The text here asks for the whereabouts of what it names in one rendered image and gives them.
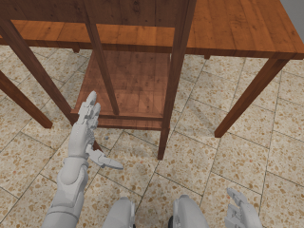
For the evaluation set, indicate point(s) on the table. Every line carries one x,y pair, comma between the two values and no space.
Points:
230,28

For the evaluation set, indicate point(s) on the robot thigh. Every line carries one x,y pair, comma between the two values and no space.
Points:
188,214
121,214

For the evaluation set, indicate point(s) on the robot right thigh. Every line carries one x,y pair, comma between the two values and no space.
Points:
188,214

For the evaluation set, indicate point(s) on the robot right hand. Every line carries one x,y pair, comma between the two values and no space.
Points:
244,217

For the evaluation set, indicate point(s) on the robot left hand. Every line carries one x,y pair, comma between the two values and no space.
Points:
82,133

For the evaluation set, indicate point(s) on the robot left thigh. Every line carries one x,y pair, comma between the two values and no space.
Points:
121,214

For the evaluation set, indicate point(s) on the chair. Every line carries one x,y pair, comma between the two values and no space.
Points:
136,90

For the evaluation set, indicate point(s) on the robot left forearm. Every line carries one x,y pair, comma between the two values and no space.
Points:
66,206

